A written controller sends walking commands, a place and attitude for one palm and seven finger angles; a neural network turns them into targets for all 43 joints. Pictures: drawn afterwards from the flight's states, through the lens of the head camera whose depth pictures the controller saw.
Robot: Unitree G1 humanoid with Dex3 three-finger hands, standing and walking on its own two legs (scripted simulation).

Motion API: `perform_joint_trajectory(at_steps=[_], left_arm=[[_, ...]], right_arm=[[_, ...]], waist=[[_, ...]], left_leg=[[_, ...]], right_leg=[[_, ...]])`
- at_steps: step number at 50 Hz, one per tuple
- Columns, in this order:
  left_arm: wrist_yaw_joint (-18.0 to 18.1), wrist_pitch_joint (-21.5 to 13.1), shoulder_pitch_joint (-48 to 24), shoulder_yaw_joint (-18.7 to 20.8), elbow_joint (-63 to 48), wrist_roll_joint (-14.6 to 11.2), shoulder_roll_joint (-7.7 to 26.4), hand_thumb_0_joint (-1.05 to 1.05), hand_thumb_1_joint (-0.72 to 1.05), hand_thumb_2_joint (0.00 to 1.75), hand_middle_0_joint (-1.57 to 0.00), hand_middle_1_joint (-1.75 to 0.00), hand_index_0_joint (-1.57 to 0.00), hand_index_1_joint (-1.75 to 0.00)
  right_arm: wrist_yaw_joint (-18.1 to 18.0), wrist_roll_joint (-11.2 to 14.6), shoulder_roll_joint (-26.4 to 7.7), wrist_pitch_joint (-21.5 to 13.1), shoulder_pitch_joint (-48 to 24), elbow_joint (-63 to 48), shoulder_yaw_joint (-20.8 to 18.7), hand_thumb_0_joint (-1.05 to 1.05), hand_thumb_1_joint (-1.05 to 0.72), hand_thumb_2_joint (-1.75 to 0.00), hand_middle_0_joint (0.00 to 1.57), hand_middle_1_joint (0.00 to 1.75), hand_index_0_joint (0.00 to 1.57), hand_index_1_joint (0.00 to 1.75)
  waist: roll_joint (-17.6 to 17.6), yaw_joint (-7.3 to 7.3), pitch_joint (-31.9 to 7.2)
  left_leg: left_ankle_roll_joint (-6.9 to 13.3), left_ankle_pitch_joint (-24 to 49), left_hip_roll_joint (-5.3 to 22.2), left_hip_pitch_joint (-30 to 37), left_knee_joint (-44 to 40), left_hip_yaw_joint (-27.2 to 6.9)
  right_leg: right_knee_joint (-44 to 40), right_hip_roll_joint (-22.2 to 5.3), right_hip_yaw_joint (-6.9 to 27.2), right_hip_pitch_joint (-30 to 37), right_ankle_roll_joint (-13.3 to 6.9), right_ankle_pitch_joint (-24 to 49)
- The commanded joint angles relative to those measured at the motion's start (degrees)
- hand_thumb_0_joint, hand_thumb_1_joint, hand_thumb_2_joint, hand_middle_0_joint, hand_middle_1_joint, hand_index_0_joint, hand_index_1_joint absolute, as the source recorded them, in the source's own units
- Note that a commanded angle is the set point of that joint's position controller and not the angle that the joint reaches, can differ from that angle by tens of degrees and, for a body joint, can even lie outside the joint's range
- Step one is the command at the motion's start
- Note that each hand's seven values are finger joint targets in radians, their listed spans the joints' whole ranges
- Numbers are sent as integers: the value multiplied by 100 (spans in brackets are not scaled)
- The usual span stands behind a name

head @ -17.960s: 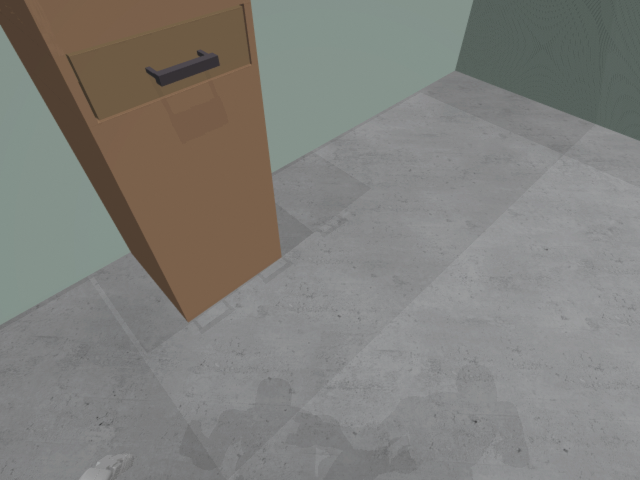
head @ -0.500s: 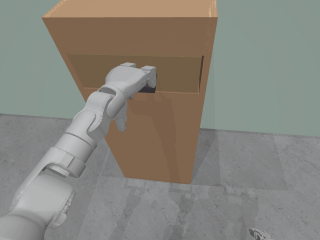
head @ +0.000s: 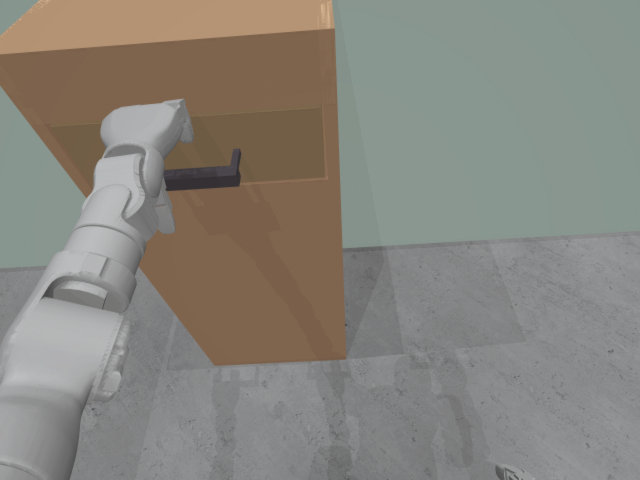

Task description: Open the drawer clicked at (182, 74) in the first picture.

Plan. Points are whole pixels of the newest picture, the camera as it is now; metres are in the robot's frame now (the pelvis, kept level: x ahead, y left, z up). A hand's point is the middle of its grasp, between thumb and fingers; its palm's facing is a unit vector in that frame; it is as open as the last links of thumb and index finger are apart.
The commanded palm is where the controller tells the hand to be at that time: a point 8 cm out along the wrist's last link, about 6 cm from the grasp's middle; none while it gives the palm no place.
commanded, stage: move the hooked fingers above the handle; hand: left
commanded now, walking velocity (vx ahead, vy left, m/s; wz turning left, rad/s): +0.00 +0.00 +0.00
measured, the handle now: (193, 168) +0.53 +0.18 +0.10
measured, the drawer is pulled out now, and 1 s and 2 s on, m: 0.00 0.00 0.00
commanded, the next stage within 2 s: none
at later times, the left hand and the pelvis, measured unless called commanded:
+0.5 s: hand (198, 134) +0.50 +0.14 +0.18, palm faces +0.11 -0.02 -0.99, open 13.3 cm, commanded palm +0.47 +0.21 +0.21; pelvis +0.00 +0.01 +0.00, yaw +1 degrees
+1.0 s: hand (165, 171) +0.47 +0.19 +0.15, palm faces +0.06 +0.00 -1.00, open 14.0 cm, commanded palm +0.47 +0.20 +0.21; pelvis +0.00 +0.02 -0.01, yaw +5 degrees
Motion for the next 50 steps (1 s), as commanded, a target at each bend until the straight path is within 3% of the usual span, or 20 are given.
perform_joint_trajectory(at_steps=[1,2,3,6,8,9,12,16,18,20,24,27,34,38,41,42,43,45,47,50], left_arm=[[-212,-780,-2537,9,-1774,-76,1231,0,-50,30,-30,-120,-30,-120],[-267,-1025,-2872,-435,-2218,-187,694,0,-50,30,-30,-120,-30,-120],[-243,-1263,-3253,-558,-2729,-262,525,0,-50,30,-30,-120,-30,-120],[-7,-1686,-3619,-346,-3179,-448,731,0,-50,30,-30,-120,-30,-120],[249,-1770,-3798,-462,-3178,-621,480,0,-50,30,-30,-120,-30,-120],[422,-1727,-3643,-301,-2969,-655,572,0,-50,30,-30,-120,-30,-120],[962,-1306,-3363,377,-1954,-599,1240,0,-50,30,-30,-120,-30,-120],[1341,-372,-3252,555,-912,-91,1670,0,-50,30,-30,-120,-30,-120],[1301,121,-3119,662,-410,199,1971,0,-50,30,-30,-120,-30,-120],[1062,414,-2902,673,-251,245,1918,0,-50,30,-30,-120,-30,-120],[614,602,-2577,627,146,128,2038,0,-50,30,-30,-120,-30,-120],[375,462,-2538,522,218,171,2105,0,-50,30,-30,-120,-30,-120],[178,-129,-2485,484,28,216,2125,0,-50,30,-30,-120,-30,-120],[119,-807,-2827,570,-1032,81,1972,0,-50,30,-30,-120,-30,-120],[190,-1415,-3615,29,-2537,-74,1171,0,-50,30,-30,-120,-30,-120],[213,-1574,-3916,-349,-2953,-181,716,0,-50,30,-30,-120,-30,-120],[292,-1694,-4102,-303,-3296,-269,733,0,-50,30,-30,-120,-30,-120],[457,-1761,-4067,-362,-3337,-379,615,0,-50,30,-30,-120,-30,-120],[620,-1554,-4032,-573,-2675,-457,305,0,-50,30,-30,-120,-30,-120],[918,-994,-3551,-17,-1509,-415,676,0,-50,30,-30,-120,-30,-120]], right_arm=[[-122,-27,-740,-400,-77,-862,-393,0,-90,-90,20,30,20,30],[-89,-15,-672,-467,-9,-876,-442,0,-90,-90,20,30,20,30],[-66,-37,-667,-558,100,-793,-503,0,-90,-90,20,30,20,30],[-44,-101,-654,-707,409,-578,-586,0,-90,-90,20,30,20,30],[22,-98,-619,-775,492,-456,-572,0,-90,-90,20,30,20,30],[58,-92,-643,-777,538,-362,-595,0,-90,-90,20,30,20,30],[172,-84,-775,-730,521,-142,-481,0,-90,-90,20,30,20,30],[271,-86,-741,-617,261,-143,-330,0,-90,-90,20,30,20,30],[266,-97,-775,-506,104,-179,-295,0,-90,-90,20,30,20,30],[261,-96,-754,-397,51,-306,-293,0,-90,-90,20,30,20,30],[58,14,-835,-205,-174,-456,-204,0,-90,-90,20,30,20,30],[-88,72,-846,-210,-248,-593,-160,0,-90,-90,20,30,20,30],[-194,55,-831,-333,-13,-790,-183,0,-90,-90,20,30,20,30],[-135,-24,-798,-475,223,-918,-349,0,-90,-90,20,30,20,30],[-31,-108,-704,-625,475,-841,-579,0,-90,-90,20,30,20,30],[5,-118,-653,-678,535,-830,-624,0,-90,-90,20,30,20,30],[35,-139,-681,-728,628,-690,-702,0,-90,-90,20,30,20,30],[87,-157,-695,-775,761,-519,-732,0,-90,-90,20,30,20,30],[175,-131,-706,-774,830,-272,-696,0,-90,-90,20,30,20,30],[309,-142,-788,-695,788,-6,-604,0,-90,-90,20,30,20,30]], waist=[[-760,72,-1917],[-638,-87,-1912],[-201,-159,-2030],[142,-245,-2286],[-106,-331,-2229],[-78,-268,-2148],[-324,-71,-1832],[-395,172,-1938],[-382,286,-2324],[-705,370,-2481],[-1661,283,-1747],[-1790,255,-1478],[-1142,163,-1409],[-630,122,-2192],[63,-92,-2803],[5,-254,-2891],[230,-288,-3021],[411,-354,-2944],[307,-439,-2358],[18,-205,-1885]], left_leg=[[287,645,-60,-33,-40,139],[299,643,-78,156,29,98],[301,714,-83,468,104,40],[268,897,-151,884,291,-121],[245,939,-186,832,330,-177],[198,924,-181,775,325,-178],[80,836,-166,168,155,-149],[18,1044,-89,-411,81,-13],[13,1390,-69,-505,138,65],[48,1633,-44,-455,147,113],[144,953,-17,-764,-34,156],[175,612,-1,-801,-72,149],[148,104,22,-819,16,143],[199,472,11,-430,183,116],[235,1181,-8,544,408,-32],[268,1403,-15,821,509,-110],[253,1553,-5,1155,560,-192],[206,1695,-39,1395,622,-292],[123,1625,-44,1190,566,-360],[22,1439,-64,600,366,-368]], right_leg=[[-330,-448,105,1682,157,1106],[-360,-446,92,1481,142,1030],[-359,-387,85,1196,106,986],[-287,-293,11,880,45,910],[-301,-264,-51,804,68,907],[-282,-226,-110,721,43,857],[-249,-180,-220,788,2,637],[-38,-213,-214,1141,-3,903],[74,-270,-159,1580,11,1417],[119,-286,-193,1844,43,1816],[-154,-355,-117,1719,166,1239],[-277,-376,-72,1535,181,725],[-267,-396,-9,1134,135,78],[-85,-381,17,1345,119,625],[-9,-265,-48,968,47,1095],[-28,-243,-74,802,41,1125],[-45,-190,-83,585,33,1108],[-34,-127,-171,301,6,1009],[-83,-74,-306,7,-31,811],[-26,-18,-440,31,-76,702]])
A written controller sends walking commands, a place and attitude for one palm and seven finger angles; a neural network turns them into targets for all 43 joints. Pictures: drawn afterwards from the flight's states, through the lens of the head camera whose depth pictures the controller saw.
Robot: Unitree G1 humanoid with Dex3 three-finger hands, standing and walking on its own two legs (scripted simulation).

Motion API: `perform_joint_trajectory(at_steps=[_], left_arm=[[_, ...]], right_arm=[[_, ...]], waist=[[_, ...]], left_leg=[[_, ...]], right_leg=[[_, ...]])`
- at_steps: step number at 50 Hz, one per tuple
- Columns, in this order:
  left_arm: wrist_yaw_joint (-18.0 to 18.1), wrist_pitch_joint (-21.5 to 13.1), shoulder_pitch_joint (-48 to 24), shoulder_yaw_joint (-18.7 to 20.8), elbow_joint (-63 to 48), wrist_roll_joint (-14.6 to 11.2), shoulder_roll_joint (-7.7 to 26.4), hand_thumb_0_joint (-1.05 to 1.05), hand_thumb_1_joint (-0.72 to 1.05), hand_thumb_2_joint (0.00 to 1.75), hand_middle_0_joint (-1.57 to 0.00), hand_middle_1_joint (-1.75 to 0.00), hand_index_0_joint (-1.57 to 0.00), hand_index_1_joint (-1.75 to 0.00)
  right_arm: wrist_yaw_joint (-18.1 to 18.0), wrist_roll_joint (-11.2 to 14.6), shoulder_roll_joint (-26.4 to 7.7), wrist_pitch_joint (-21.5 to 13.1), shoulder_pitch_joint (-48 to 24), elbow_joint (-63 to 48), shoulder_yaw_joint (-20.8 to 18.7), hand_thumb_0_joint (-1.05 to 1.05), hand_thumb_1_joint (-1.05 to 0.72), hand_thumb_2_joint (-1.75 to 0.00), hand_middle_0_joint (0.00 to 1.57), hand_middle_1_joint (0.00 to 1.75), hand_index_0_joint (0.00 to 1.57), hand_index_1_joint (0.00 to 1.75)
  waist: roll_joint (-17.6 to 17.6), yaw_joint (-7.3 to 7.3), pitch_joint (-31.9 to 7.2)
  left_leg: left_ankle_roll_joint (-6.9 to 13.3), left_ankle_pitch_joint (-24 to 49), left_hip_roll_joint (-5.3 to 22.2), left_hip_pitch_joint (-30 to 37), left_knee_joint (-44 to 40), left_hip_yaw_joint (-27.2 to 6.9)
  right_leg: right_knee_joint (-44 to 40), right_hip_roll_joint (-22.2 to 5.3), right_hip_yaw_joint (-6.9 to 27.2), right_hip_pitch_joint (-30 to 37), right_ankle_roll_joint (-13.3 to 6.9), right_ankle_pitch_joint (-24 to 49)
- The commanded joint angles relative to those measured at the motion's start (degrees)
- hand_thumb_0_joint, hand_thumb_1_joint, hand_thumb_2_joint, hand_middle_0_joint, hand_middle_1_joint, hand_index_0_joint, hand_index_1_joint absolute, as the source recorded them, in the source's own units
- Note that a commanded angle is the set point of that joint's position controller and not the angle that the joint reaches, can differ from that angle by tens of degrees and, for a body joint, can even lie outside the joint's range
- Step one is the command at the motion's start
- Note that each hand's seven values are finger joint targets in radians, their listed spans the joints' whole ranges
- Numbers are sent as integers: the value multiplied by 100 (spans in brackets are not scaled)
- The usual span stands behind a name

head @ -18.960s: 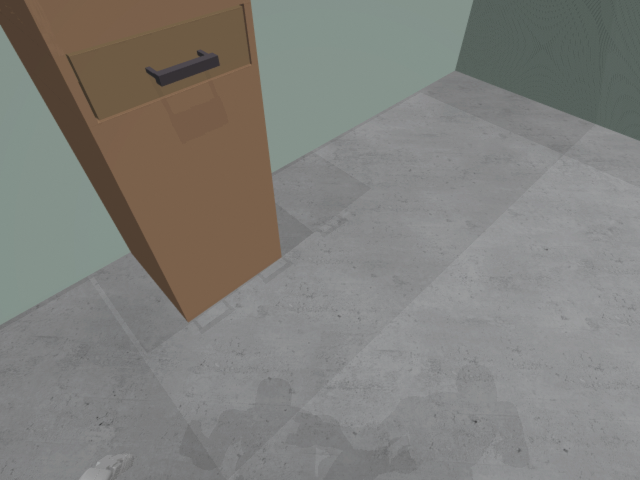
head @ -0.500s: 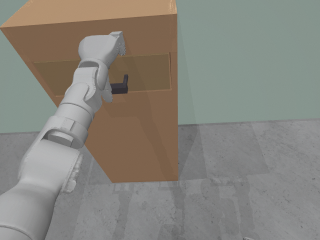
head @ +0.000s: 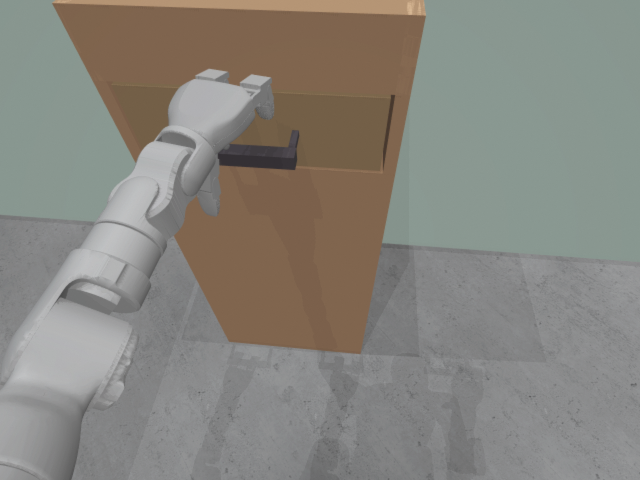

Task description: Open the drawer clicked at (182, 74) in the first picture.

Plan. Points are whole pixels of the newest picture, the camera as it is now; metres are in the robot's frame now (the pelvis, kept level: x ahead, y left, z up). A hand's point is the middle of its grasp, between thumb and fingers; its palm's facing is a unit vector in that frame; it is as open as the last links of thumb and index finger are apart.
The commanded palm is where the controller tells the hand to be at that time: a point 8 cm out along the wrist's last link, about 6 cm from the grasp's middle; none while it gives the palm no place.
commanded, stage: move the hooked fingers above the handle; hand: left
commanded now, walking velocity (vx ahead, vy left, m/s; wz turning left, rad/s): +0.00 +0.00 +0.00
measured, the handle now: (249, 145) +0.54 +0.12 +0.11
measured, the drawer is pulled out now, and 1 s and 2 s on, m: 0.00 0.00 0.00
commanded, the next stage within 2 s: none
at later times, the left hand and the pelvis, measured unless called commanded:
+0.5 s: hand (190, 168) +0.47 +0.18 +0.13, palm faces -0.11 +0.03 -0.99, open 13.8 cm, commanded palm +0.47 +0.16 +0.21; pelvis +0.00 +0.00 +0.00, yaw -2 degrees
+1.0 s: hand (223, 129) +0.50 +0.14 +0.17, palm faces -0.03 +0.00 -1.00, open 13.5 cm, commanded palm +0.47 +0.15 +0.21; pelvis +0.00 +0.00 +0.00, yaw -4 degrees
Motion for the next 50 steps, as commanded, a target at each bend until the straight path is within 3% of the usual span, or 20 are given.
perform_joint_trajectory(at_steps=[1,2,4,7,11,13,17,19,22,26,29,31,32,36,37,39,42,45,48,50], left_arm=[[671,657,-3493,1006,-19,-29,851,0,-50,30,-30,-120,-30,-120],[723,851,-3438,1305,271,51,1203,0,-50,30,-30,-120,-30,-120],[755,1280,-3321,1412,696,346,1393,0,-50,30,-30,-120,-30,-120],[563,1652,-2581,1694,1069,564,1778,0,-50,30,-30,-120,-30,-120],[285,1802,-2454,1515,1139,631,1797,0,-50,30,-30,-120,-30,-120],[111,1696,-2314,1616,1081,623,2001,0,-50,30,-30,-120,-30,-120],[-214,1269,-2064,1547,727,543,1973,0,-50,30,-30,-120,-30,-120],[-332,889,-2281,1332,220,488,1708,0,-50,30,-30,-120,-30,-120],[-406,173,-3038,687,-1276,243,900,0,-50,30,-30,-120,-30,-120],[-139,-401,-3990,529,-2468,-95,677,0,-50,30,-30,-120,-30,-120],[189,-197,-3804,412,-1792,-189,370,0,-50,30,-30,-120,-30,-120],[432,122,-3479,825,-924,-232,658,0,-50,30,-30,-120,-30,-120],[539,294,-3280,1212,-600,-221,1053,0,-50,30,-30,-120,-30,-120],[756,1182,-2976,1458,529,305,1438,0,-50,30,-30,-120,-30,-120],[727,1355,-2732,1665,813,438,1747,0,-50,30,-30,-120,-30,-120],[535,1613,-2603,1435,981,609,1624,0,-50,30,-30,-120,-30,-120],[271,1724,-2216,1665,1109,586,1948,0,-50,30,-30,-120,-30,-120],[-19,1693,-2127,1377,1140,530,1718,0,-50,30,-30,-120,-30,-120],[-270,1390,-1919,1412,937,493,1817,0,-50,30,-30,-120,-30,-120],[-406,1029,-2134,1249,443,418,1590,0,-50,30,-30,-120,-30,-120]], right_arm=[[161,10,-629,-120,19,-342,-13,0,-90,-90,20,30,20,30],[183,-11,-714,-74,-15,-319,18,0,-90,-90,20,30,20,30],[231,-41,-659,13,-149,-415,99,0,-90,-90,20,30,20,30],[196,-30,-669,223,-365,-612,148,0,-90,-90,20,30,20,30],[27,63,-657,383,-655,-846,229,0,-90,-90,20,30,20,30],[-51,89,-660,428,-737,-978,247,0,-90,-90,20,30,20,30],[-171,103,-620,391,-790,-1244,251,0,-90,-90,20,30,20,30],[-195,95,-594,290,-702,-1310,210,0,-90,-90,20,30,20,30],[-158,57,-473,109,-548,-1366,39,0,-90,-90,20,30,20,30],[-95,-9,-470,-127,-144,-1000,-145,0,-90,-90,20,30,20,30],[34,-16,-462,-162,-20,-674,-153,0,-90,-90,20,30,20,30],[108,-14,-538,-105,-57,-484,-83,0,-90,-90,20,30,20,30],[124,-13,-618,-70,-107,-450,-58,0,-90,-90,20,30,20,30],[227,-24,-620,68,-362,-482,100,0,-90,-90,20,30,20,30],[217,-31,-675,136,-444,-506,115,0,-90,-90,20,30,20,30],[187,-7,-644,252,-521,-653,157,0,-90,-90,20,30,20,30],[76,29,-681,384,-652,-802,183,0,-90,-90,20,30,20,30],[-38,97,-678,438,-724,-964,227,0,-90,-90,20,30,20,30],[-133,119,-674,400,-747,-1125,236,0,-90,-90,20,30,20,30],[-173,117,-645,320,-691,-1230,204,0,-90,-90,20,30,20,30]], waist=[[198,-365,-1663],[41,-269,-1739],[-29,-117,-1959],[-781,101,-2183],[-1397,59,-1658],[-1382,91,-1720],[-1175,88,-1762],[-846,-34,-1812],[-198,-295,-2194],[611,-520,-2715],[495,-556,-2359],[138,-429,-1915],[-35,-289,-1960],[-200,2,-1878],[-279,100,-2018],[-570,66,-2029],[-1148,142,-1991],[-1399,47,-1612],[-1302,52,-1581],[-1102,-48,-1628]], left_leg=[[-97,1631,87,918,-366,105],[-117,1727,88,690,-421,154],[-103,2014,126,460,-385,248],[-59,2205,149,132,-403,367],[27,1477,165,-158,-564,478],[51,1301,163,-142,-596,505],[87,1046,156,-53,-586,536],[120,1024,164,155,-526,503],[174,1310,138,950,-311,422],[98,2022,98,1966,-39,134],[-21,2105,93,1829,-11,42],[-73,1816,82,1287,-179,88],[-79,1795,62,1041,-252,144],[-110,1849,116,305,-416,285],[-124,1939,127,170,-439,331],[-67,1918,166,93,-425,405],[-1,1691,173,-72,-520,491],[45,1209,170,-150,-627,516],[98,976,160,-90,-631,550],[122,905,157,49,-589,515]], right_leg=[[-249,163,-27,296,-184,897],[-251,140,-17,557,-199,1000],[-66,97,9,879,-198,1378],[-51,16,87,1637,-135,1932],[-229,-78,165,1613,-18,1522],[-262,-123,231,1742,2,1395],[-318,-175,314,1806,20,1211],[-302,-171,330,1601,10,1212],[-338,-115,342,1224,-25,1267],[-242,40,237,555,-104,1320],[-237,113,87,249,-128,1188],[-274,126,26,358,-144,1093],[-295,112,50,620,-161,1136],[-113,58,41,1037,-171,1339],[-104,32,84,1347,-175,1488],[-80,-13,117,1510,-121,1720],[-203,-88,199,1882,-40,1709],[-331,-120,214,1683,22,1333],[-400,-160,319,1709,40,1152],[-384,-165,332,1584,39,1124]])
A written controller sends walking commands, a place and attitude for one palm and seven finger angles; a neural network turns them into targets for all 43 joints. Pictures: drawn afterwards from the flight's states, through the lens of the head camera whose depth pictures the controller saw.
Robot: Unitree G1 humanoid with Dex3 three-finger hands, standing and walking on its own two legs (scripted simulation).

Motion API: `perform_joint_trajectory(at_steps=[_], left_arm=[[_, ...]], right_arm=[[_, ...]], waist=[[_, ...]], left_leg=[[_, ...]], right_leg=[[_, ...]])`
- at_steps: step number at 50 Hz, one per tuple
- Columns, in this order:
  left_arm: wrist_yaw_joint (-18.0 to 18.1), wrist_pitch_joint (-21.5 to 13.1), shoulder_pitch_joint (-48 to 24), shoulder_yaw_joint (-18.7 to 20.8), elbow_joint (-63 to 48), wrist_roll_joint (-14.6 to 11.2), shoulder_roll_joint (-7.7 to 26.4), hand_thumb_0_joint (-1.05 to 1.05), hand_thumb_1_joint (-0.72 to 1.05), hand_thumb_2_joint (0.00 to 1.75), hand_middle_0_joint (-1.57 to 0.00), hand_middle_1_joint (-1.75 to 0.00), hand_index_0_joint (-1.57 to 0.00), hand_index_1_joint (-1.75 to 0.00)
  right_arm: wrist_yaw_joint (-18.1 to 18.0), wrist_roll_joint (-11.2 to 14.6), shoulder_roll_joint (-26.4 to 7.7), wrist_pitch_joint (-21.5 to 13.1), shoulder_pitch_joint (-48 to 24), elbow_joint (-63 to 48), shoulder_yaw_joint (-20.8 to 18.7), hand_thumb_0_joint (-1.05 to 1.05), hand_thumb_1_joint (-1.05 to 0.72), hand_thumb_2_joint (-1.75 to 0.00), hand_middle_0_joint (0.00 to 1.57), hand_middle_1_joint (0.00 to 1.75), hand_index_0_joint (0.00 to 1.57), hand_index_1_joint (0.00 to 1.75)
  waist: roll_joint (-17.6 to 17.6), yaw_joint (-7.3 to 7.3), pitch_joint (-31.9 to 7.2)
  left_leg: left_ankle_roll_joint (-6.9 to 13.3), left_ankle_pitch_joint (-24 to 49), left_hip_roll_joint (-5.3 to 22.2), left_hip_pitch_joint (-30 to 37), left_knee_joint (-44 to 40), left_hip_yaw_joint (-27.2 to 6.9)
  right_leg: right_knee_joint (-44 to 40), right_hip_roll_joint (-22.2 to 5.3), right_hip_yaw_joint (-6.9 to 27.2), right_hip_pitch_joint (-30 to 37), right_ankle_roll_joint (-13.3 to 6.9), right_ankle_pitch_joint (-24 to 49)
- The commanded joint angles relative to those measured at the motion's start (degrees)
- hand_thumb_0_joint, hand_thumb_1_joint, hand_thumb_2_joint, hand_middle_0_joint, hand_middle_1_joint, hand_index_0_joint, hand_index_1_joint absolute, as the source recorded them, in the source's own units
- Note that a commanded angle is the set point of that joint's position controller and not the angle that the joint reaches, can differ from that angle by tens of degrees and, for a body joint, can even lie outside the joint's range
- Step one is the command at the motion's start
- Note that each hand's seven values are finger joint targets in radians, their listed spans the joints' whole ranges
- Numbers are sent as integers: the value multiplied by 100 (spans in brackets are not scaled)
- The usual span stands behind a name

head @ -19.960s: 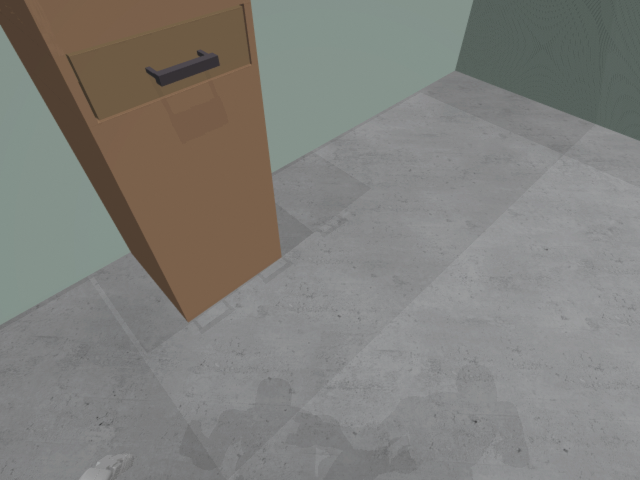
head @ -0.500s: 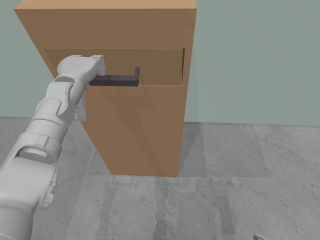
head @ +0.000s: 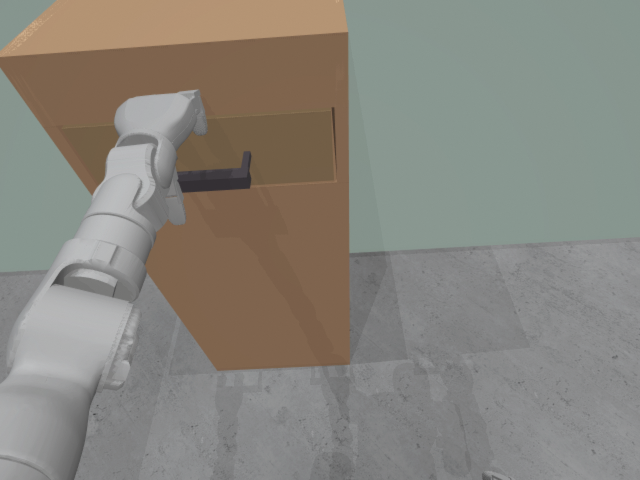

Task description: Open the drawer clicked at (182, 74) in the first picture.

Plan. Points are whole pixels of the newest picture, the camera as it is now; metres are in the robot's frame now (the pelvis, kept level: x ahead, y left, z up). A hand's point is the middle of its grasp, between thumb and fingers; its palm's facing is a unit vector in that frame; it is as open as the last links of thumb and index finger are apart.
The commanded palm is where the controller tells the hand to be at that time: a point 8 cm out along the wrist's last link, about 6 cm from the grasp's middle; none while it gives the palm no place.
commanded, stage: move the hooked fingers above the handle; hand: left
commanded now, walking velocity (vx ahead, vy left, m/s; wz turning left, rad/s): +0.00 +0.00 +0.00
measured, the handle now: (204, 170) +0.53 +0.16 +0.10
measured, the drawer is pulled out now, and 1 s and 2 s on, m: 0.00 0.00 0.00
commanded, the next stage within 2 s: lower the fingers behind the handle in 1.20 s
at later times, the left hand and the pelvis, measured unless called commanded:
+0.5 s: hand (178, 141) +0.49 +0.16 +0.18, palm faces +0.06 +0.03 -1.00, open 13.5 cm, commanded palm +0.46 +0.17 +0.21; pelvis +0.00 +0.00 +0.00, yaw +2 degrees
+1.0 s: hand (168, 147) +0.49 +0.18 +0.18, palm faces +0.06 +0.00 -1.00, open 13.5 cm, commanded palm +0.47 +0.18 +0.21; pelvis +0.01 +0.00 +0.00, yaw +2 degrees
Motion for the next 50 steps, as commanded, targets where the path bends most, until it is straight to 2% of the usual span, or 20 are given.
perform_joint_trajectory(at_steps=[1,6,8,10,11,16,17,21,24,26,30,32,33,35,38,41,42,45,48,50], left_arm=[[-168,-466,-2026,254,-1429,-86,1560,0,-50,30,-30,-120,-30,-120],[130,-1556,-3170,-44,-3729,-363,1134,0,-50,30,-30,-120,-30,-120],[416,-1632,-3410,-108,-3699,-484,978,0,-50,30,-30,-120,-30,-120],[715,-1402,-3318,-181,-3052,-543,744,0,-50,30,-30,-120,-30,-120],[876,-1248,-3199,184,-2719,-549,1094,0,-50,30,-30,-120,-30,-120],[1195,-108,-2914,326,-1041,-179,1308,0,-50,30,-30,-120,-30,-120],[1144,100,-2727,504,-756,-98,1516,0,-50,30,-30,-120,-30,-120],[492,483,-2281,-62,-679,56,928,0,-50,30,-30,-120,-30,-120],[82,495,-1947,-112,-348,-29,904,0,-50,30,-30,-120,-30,-120],[-128,305,-1908,-79,-611,-173,916,0,-50,30,-30,-120,-30,-120],[-243,-652,-2463,144,-1848,-254,1251,0,-50,30,-30,-120,-30,-120],[-19,-1148,-2770,464,-2731,-247,1675,0,-50,30,-30,-120,-30,-120],[151,-1293,-2961,416,-2946,-249,1585,0,-50,30,-30,-120,-30,-120],[561,-1408,-3110,688,-2926,-189,1834,0,-50,30,-30,-120,-30,-120],[1123,-1110,-3255,960,-2368,-162,2106,0,-50,30,-30,-120,-30,-120],[1294,-576,-3164,699,-1745,-95,1796,0,-50,30,-30,-120,-30,-120],[1225,-396,-3109,570,-1536,-62,1618,0,-50,30,-30,-120,-30,-120],[690,139,-2617,-333,-1199,-141,584,0,-50,30,-30,-120,-30,-120],[280,181,-2340,70,-1028,-207,1086,0,-50,30,-30,-120,-30,-120],[17,167,-2299,-368,-929,-279,571,0,-50,30,-30,-120,-30,-120]], right_arm=[[-178,-12,-947,-309,-50,-887,-420,0,-90,-90,20,30,20,30],[-109,-140,-765,-587,275,-768,-687,0,-90,-90,20,30,20,30],[-44,-130,-733,-664,395,-576,-717,0,-90,-90,20,30,20,30],[26,-128,-768,-695,459,-328,-697,0,-90,-90,20,30,20,30],[59,-118,-827,-690,475,-217,-699,0,-90,-90,20,30,20,30],[218,-113,-939,-590,224,-16,-522,0,-90,-90,20,30,20,30],[224,-132,-992,-530,182,-27,-519,0,-90,-90,20,30,20,30],[198,-77,-977,-328,54,-380,-517,0,-90,-90,20,30,20,30],[95,-14,-1037,-196,-29,-464,-474,0,-90,-90,20,30,20,30],[20,-8,-1029,-238,-61,-587,-462,0,-90,-90,20,30,20,30],[-104,-55,-907,-365,-35,-766,-479,0,-90,-90,20,30,20,30],[-117,-120,-822,-438,52,-814,-531,0,-90,-90,20,30,20,30],[-97,-148,-757,-486,107,-776,-557,0,-90,-90,20,30,20,30],[-63,-175,-725,-571,240,-618,-590,0,-90,-90,20,30,20,30],[17,-157,-771,-652,319,-356,-598,0,-90,-90,20,30,20,30],[116,-155,-825,-648,305,-188,-601,0,-90,-90,20,30,20,30],[149,-157,-848,-622,304,-172,-627,0,-90,-90,20,30,20,30],[224,-88,-906,-512,210,-253,-648,0,-90,-90,20,30,20,30],[149,-50,-1009,-351,124,-329,-580,0,-90,-90,20,30,20,30],[87,-15,-976,-326,44,-403,-535,0,-90,-90,20,30,20,30]], waist=[[-1102,142,-1616],[232,-45,-2540],[171,-184,-2375],[-30,-226,-1998],[-153,-148,-1882],[-203,74,-1575],[-353,162,-1782],[-842,129,-2086],[-1507,25,-1410],[-1652,40,-1287],[-1149,73,-1825],[-599,190,-2313],[-340,154,-2426],[-152,117,-2381],[-225,58,-2233],[-36,67,-2375],[-148,47,-2549],[-277,-43,-2212],[-966,-2,-1937],[-1239,-103,-1466]], left_leg=[[142,904,74,9,-218,44],[130,1795,10,1338,144,-166],[83,1871,3,1426,226,-287],[21,1671,-1,1240,169,-304],[-19,1551,2,1053,106,-310],[-108,1450,13,213,-121,-160],[-111,1607,18,135,-128,-121],[9,1884,67,210,-43,-26],[75,1314,59,-79,-145,0],[125,1043,34,-90,-196,-12],[172,1124,-14,156,-87,-62],[159,1501,-34,431,17,-74],[142,1578,-36,570,57,-105],[88,1727,-21,639,137,-125],[26,1658,-6,394,114,-122],[-38,1801,4,416,73,-78],[-37,2052,9,505,120,-52],[1,2137,45,633,132,-42],[83,1861,11,341,39,-63],[113,1518,-7,179,-35,-74]], right_leg=[[-319,-267,-81,1555,5,1105],[-207,-123,-110,1092,-111,1412],[-225,-49,-198,765,-113,1224],[-263,-13,-294,534,-114,1006],[-271,12,-327,555,-131,909],[-179,-46,-367,820,-169,927],[-160,-70,-341,1120,-173,1128],[-43,-146,-312,1481,-94,1790],[-216,-189,-277,1363,-6,1499],[-307,-223,-225,1384,21,1317],[-224,-261,-43,1620,9,1487],[-126,-232,-21,1764,-50,1680],[-102,-191,-41,1642,-66,1667],[-81,-124,-113,1403,-97,1593],[-125,-87,-134,1325,-95,1445],[-58,-75,-219,1299,-115,1544],[-31,-81,-230,1414,-125,1762],[-60,-100,-299,1140,-86,1904],[-133,-139,-257,1398,-37,1931],[-217,-174,-272,1259,-6,1734]])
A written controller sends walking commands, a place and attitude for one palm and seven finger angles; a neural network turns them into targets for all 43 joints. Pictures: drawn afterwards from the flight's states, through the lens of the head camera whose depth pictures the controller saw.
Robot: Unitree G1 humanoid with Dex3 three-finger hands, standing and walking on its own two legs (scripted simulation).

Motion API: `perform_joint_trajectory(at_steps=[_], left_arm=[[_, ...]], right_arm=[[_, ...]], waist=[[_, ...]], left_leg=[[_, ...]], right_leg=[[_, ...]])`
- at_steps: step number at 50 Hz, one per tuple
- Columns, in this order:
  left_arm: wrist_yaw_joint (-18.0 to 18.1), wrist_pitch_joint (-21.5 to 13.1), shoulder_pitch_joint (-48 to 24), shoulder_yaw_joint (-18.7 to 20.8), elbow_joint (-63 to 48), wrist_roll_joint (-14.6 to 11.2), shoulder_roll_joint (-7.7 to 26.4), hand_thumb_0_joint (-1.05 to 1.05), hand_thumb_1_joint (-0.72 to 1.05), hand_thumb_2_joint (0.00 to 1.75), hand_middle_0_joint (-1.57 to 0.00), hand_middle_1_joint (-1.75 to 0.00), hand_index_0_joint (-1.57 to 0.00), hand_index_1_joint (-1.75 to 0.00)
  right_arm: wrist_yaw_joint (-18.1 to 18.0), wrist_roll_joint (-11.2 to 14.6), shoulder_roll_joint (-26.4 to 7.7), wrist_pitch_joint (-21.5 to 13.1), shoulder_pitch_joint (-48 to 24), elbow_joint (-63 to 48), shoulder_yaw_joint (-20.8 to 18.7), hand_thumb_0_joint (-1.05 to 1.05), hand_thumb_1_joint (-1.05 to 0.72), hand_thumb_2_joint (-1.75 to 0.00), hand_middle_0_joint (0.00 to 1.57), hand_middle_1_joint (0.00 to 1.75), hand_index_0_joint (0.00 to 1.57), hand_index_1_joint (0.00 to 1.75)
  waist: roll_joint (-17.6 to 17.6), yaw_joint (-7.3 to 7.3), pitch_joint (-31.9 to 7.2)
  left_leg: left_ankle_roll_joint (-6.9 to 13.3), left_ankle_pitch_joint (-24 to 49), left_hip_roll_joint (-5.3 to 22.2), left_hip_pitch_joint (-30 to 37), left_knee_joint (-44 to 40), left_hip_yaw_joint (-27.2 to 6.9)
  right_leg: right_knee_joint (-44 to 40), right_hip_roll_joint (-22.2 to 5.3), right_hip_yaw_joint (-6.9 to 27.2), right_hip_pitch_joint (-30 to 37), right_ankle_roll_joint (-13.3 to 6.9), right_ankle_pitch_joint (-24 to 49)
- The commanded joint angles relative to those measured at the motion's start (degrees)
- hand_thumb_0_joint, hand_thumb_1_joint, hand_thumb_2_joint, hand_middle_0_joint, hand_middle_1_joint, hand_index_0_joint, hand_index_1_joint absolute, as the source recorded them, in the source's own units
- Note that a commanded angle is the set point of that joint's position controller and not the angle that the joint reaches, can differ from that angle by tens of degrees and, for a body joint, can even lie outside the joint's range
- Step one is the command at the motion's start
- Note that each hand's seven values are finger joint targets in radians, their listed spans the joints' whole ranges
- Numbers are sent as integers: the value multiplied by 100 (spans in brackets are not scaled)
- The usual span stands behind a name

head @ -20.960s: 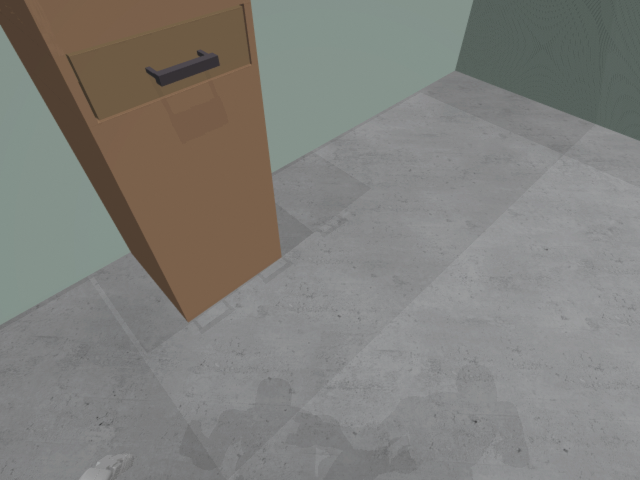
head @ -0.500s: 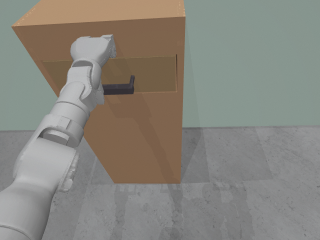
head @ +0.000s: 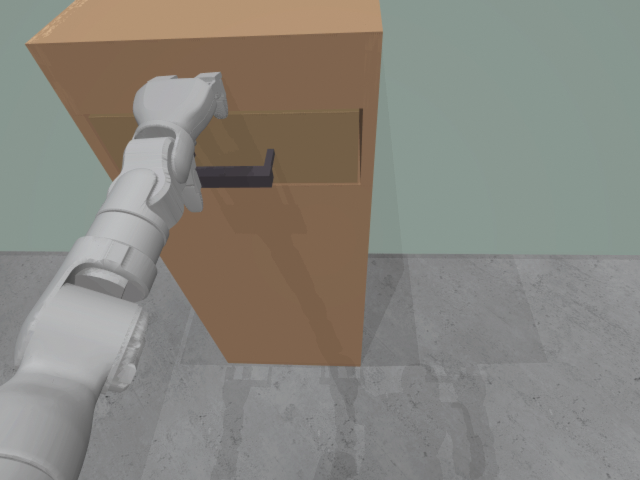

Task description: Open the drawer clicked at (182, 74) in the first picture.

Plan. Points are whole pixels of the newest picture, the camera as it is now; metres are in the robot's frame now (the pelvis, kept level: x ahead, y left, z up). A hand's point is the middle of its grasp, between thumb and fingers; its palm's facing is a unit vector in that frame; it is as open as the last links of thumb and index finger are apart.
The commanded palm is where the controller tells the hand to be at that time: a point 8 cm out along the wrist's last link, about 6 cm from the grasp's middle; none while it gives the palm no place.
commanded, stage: move the hooked fingers above the handle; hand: left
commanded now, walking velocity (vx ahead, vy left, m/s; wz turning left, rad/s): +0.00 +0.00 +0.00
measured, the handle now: (226, 166) +0.53 +0.14 +0.10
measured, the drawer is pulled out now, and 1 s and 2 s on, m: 0.00 0.00 0.00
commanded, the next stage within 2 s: lower the fingers behind the handle in 0.20 s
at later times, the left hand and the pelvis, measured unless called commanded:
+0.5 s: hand (219, 159) +0.49 +0.14 +0.15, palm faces +0.07 -0.05 -1.00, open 13.4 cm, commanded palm +0.47 +0.16 +0.20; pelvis +0.00 +0.01 +0.00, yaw -1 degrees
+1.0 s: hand (207, 188) +0.48 +0.16 +0.11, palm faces -0.02 -0.02 -1.00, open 13.8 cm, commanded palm +0.47 +0.17 +0.17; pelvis -0.02 -0.01 -0.01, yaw -1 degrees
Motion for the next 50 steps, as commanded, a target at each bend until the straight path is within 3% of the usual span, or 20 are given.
perform_joint_trajectory(at_steps=[1,2,3,4,7,10,13,14,15,17,19,22,25,27,37,40,42,46,47,50], left_arm=[[-415,110,-2149,41,-456,-42,755,0,-50,30,-30,-120,-30,-120],[-496,-7,-2214,-19,-573,-46,717,0,-50,30,-30,-120,-30,-120],[-534,-102,-2146,244,-602,11,1050,0,-50,30,-30,-120,-30,-120],[-580,-234,-2230,78,-751,1,881,0,-50,30,-30,-120,-30,-120],[-463,-794,-2586,411,-1420,-68,1207,0,-50,30,-30,-120,-30,-120],[0,-1167,-3020,1054,-2007,3,1940,0,-50,30,-30,-120,-30,-120],[588,-1162,-3396,1289,-2092,130,2191,0,-50,30,-30,-120,-30,-120],[759,-1034,-3215,1398,-1848,182,2233,0,-50,30,-30,-120,-30,-120],[880,-867,-3221,1338,-1605,227,2171,0,-50,30,-30,-120,-30,-120],[947,-512,-3121,886,-1137,244,1545,0,-50,30,-30,-120,-30,-120],[962,-277,-2840,1150,-924,248,1838,0,-50,30,-30,-120,-30,-120],[813,-29,-2735,1016,-632,249,1697,0,-50,30,-30,-120,-30,-120],[686,191,-2696,729,-258,320,1480,0,-50,30,-30,-120,-30,-120],[601,215,-2587,878,-47,370,1712,0,-50,30,-30,-120,-30,-120],[231,-198,-2260,710,385,406,1752,0,-50,30,-30,-120,-30,-120],[242,-507,-2456,615,-86,345,1600,0,-50,30,-30,-120,-30,-120],[256,-861,-2713,569,-719,268,1502,0,-50,30,-30,-120,-30,-120],[552,-1186,-2755,854,-999,260,1765,0,-50,30,-30,-120,-30,-120],[640,-1165,-2684,947,-907,246,1821,0,-50,30,-30,-120,-30,-120],[892,-1004,-2657,686,-741,258,1432,0,-50,30,-30,-120,-30,-120]], right_arm=[[-135,86,-725,-97,-111,-782,-151,0,-90,-90,20,30,20,30],[-156,77,-751,-95,-132,-817,-142,0,-90,-90,20,30,20,30],[-175,75,-746,-100,-116,-838,-139,0,-90,-90,20,30,20,30],[-192,67,-712,-105,-136,-903,-115,0,-90,-90,20,30,20,30],[-225,8,-636,-176,-53,-988,-150,0,-90,-90,20,30,20,30],[-234,-70,-544,-282,74,-1012,-170,0,-90,-90,20,30,20,30],[-163,-122,-490,-366,147,-867,-209,0,-90,-90,20,30,20,30],[-140,-120,-470,-379,143,-820,-210,0,-90,-90,20,30,20,30],[-116,-109,-491,-374,134,-748,-199,0,-90,-90,20,30,20,30],[-26,-98,-523,-386,182,-654,-236,0,-90,-90,20,30,20,30],[-6,-98,-612,-346,192,-597,-242,0,-90,-90,20,30,20,30],[-31,-83,-630,-255,145,-624,-200,0,-90,-90,20,30,20,30],[-88,-42,-650,-186,74,-624,-158,0,-90,-90,20,30,20,30],[-160,-34,-695,-176,53,-680,-135,0,-90,-90,20,30,20,30],[-342,18,-732,-282,176,-882,-76,0,-90,-90,20,30,20,30],[-342,5,-726,-409,264,-951,-131,0,-90,-90,20,30,20,30],[-337,-23,-684,-470,358,-1032,-206,0,-90,-90,20,30,20,30],[-324,-78,-646,-553,598,-822,-302,0,-90,-90,20,30,20,30],[-300,-86,-668,-555,636,-775,-299,0,-90,-90,20,30,20,30],[-198,-72,-670,-566,629,-646,-301,0,-90,-90,20,30,20,30]], waist=[[-1301,-263,-1245],[-1255,-283,-1232],[-1162,-192,-1321],[-1092,-227,-1289],[-735,-156,-1706],[-337,-2,-2324],[-98,-34,-2590],[-96,35,-2569],[-99,-22,-2433],[-293,-139,-2399],[-346,-50,-2402],[-683,-101,-2326],[-844,-193,-1777],[-1047,-176,-1674],[-1059,-294,-1275],[-804,-354,-1463],[-614,-368,-2005],[-363,-385,-2299],[-533,-392,-2269],[-232,-434,-1847]], left_leg=[[151,1451,28,309,-214,187],[150,1443,35,341,-221,184],[154,1371,23,308,-211,170],[153,1355,10,322,-202,160],[141,1550,23,494,-101,131],[113,1878,12,608,-4,112],[48,2249,41,707,80,84],[31,2276,43,655,74,107],[3,2256,50,579,51,114],[-22,2394,93,630,59,135],[-7,2390,103,596,43,168],[30,2280,86,425,-8,198],[59,1725,86,197,-118,214],[84,1498,69,24,-158,237],[101,486,66,-455,-135,296],[126,399,87,-339,-42,286],[155,669,48,-113,94,249],[145,894,27,53,238,195],[139,998,34,-42,277,169],[96,983,41,-34,239,173]], right_leg=[[-315,-130,1,1193,46,1686],[-346,-153,25,1208,28,1647],[-304,-141,68,1238,20,1582],[-284,-149,62,1187,9,1569],[-176,-147,110,1279,-34,1592],[-13,-106,135,1478,-64,1798],[45,-27,65,1368,-88,1909],[63,-13,43,1398,-99,1903],[59,3,3,1292,-100,1863],[44,16,-60,1163,-91,1881],[64,15,-51,1184,-71,1946],[9,-35,-48,1393,-42,2037],[-86,-52,-42,1117,-1,1618],[-160,-90,17,1256,13,1451],[-281,-176,184,992,69,539],[-248,-184,240,845,67,479],[-140,-165,289,1057,38,787],[-56,-121,301,983,21,1008],[-44,-115,309,1014,9,1081],[-31,-38,156,485,-13,904]])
